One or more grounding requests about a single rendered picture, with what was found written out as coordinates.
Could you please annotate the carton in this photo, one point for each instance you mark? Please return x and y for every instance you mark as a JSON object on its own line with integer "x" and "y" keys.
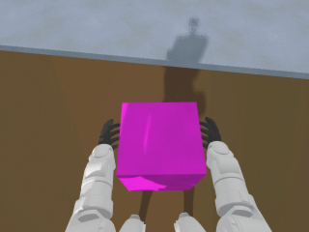
{"x": 160, "y": 146}

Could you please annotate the left robot forearm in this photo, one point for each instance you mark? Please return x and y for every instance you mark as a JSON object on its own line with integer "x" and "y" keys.
{"x": 96, "y": 189}

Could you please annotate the right robot shin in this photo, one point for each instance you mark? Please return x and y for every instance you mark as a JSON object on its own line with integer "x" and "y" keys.
{"x": 182, "y": 215}

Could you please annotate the robot left upper arm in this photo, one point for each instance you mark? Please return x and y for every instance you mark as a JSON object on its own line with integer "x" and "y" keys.
{"x": 101, "y": 224}

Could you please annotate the robot right hand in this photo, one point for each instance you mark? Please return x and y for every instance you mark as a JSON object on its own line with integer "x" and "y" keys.
{"x": 212, "y": 132}

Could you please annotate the robot left hand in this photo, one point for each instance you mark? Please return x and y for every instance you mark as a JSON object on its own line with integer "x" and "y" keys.
{"x": 106, "y": 134}

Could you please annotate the right robot forearm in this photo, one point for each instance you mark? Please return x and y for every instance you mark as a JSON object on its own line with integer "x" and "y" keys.
{"x": 232, "y": 197}

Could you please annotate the robot right upper arm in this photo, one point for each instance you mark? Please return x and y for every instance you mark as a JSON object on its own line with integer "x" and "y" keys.
{"x": 235, "y": 223}

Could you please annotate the left robot thigh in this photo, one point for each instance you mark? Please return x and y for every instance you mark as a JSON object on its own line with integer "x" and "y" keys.
{"x": 133, "y": 225}

